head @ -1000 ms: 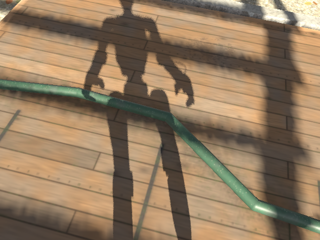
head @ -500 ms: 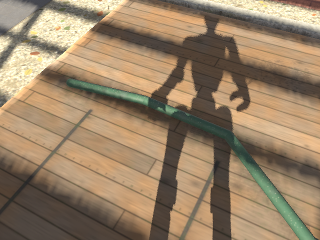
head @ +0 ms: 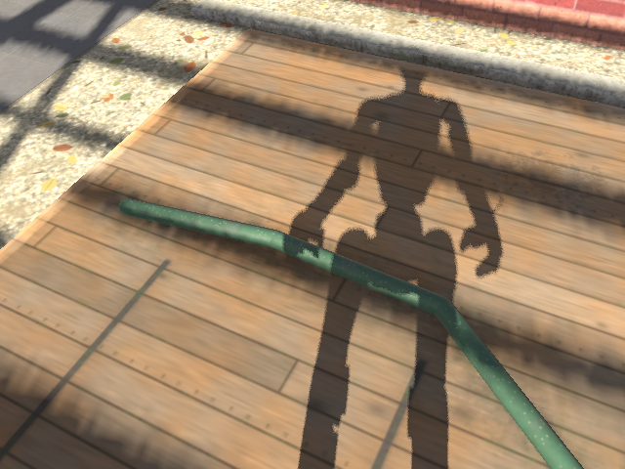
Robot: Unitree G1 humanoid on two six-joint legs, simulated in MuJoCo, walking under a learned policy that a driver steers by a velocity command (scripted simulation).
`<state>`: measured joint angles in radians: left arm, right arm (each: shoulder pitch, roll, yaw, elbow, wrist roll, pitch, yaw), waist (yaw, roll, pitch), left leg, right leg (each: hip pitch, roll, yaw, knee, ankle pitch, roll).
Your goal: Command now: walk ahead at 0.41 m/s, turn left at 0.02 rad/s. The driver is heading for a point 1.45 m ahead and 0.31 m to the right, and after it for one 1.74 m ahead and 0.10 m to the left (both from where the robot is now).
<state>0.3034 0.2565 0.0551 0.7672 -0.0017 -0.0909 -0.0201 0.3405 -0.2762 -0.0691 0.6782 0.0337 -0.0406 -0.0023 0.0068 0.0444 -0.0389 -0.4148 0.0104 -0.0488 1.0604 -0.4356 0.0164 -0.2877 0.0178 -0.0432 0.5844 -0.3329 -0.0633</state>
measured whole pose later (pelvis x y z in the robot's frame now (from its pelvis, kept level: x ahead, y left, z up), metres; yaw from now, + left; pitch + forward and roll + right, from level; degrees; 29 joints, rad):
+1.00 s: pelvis +0.56 -0.02 -0.01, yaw -8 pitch +3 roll +1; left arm 0.12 0.28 0.05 0.66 -0.02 -0.07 -0.05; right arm 0.30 -0.30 -0.05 0.80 0.00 -0.07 0.00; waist -0.03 0.00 0.04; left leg -0.19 0.01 0.02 1.01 -0.47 -0.01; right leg -0.51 0.04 -0.02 0.62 -0.16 -0.09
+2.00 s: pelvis +1.01 -0.14 +0.03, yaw -33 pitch +2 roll +2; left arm 0.32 0.28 0.06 0.71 0.00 0.01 0.00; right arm 0.07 -0.24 -0.04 0.73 0.02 -0.06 0.05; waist 0.00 -0.06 0.01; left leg -0.37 0.01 0.11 0.75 -0.35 0.01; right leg -0.20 -0.03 0.06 0.71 -0.66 -0.05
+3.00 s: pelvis +1.36 -0.32 +0.01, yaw -12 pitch +2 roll -2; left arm 0.07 0.32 0.08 0.81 0.00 0.02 0.04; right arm 0.18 -0.28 -0.05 0.63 -0.01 0.03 -0.02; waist -0.01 -0.02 0.05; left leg -0.39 -0.04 -0.06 0.50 -0.15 0.06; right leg -0.54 0.01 0.03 1.11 -0.42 0.05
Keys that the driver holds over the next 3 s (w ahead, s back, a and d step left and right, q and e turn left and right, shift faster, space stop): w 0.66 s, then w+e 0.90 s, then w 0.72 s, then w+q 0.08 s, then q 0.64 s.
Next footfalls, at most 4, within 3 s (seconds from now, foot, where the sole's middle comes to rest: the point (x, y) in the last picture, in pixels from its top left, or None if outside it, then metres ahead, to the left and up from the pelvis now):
0.40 left None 0.39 0.13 -0.77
0.94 right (397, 403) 0.68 -0.11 -0.77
1.32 left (310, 299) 0.97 0.09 -0.76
1.66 right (432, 315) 0.89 -0.21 -0.73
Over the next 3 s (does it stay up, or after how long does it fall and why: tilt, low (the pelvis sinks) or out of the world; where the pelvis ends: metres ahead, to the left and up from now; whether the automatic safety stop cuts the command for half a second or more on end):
stays up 1.36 -0.32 0.01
